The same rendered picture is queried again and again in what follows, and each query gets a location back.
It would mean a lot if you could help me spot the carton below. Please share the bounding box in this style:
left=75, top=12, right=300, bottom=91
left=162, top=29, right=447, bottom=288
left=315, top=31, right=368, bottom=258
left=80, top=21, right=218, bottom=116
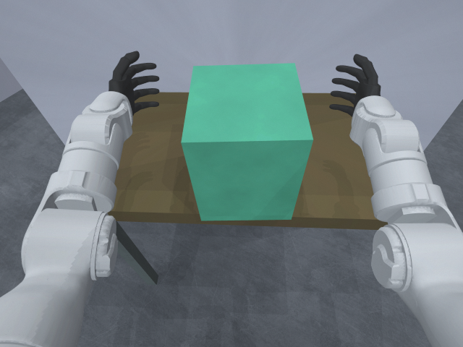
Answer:
left=181, top=63, right=313, bottom=221

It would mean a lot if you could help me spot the table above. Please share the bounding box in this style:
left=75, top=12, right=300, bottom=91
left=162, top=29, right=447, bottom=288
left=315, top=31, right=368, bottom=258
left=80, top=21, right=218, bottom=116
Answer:
left=108, top=93, right=388, bottom=285

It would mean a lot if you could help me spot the robot right upper arm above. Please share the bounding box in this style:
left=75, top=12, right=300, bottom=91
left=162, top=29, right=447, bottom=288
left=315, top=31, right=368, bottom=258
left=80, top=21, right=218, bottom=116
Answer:
left=371, top=223, right=463, bottom=347

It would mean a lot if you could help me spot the robot right hand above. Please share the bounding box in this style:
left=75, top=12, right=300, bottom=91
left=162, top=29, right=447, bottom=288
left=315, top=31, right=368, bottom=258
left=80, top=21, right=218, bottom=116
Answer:
left=329, top=54, right=381, bottom=117

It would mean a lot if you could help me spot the robot left forearm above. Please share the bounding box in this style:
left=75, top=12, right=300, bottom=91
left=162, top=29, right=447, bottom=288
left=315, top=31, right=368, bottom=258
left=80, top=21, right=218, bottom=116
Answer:
left=21, top=91, right=133, bottom=273

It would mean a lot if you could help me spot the robot left upper arm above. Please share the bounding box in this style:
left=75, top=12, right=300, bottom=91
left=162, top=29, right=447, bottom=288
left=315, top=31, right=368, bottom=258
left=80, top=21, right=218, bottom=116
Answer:
left=0, top=208, right=118, bottom=347

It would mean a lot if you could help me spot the robot right forearm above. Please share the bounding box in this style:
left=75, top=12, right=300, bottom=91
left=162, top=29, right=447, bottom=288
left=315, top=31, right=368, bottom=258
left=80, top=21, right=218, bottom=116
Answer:
left=349, top=95, right=463, bottom=235

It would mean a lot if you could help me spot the robot left hand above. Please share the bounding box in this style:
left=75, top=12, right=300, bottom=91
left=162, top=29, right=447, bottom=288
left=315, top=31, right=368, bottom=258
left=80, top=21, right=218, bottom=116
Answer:
left=109, top=51, right=159, bottom=116

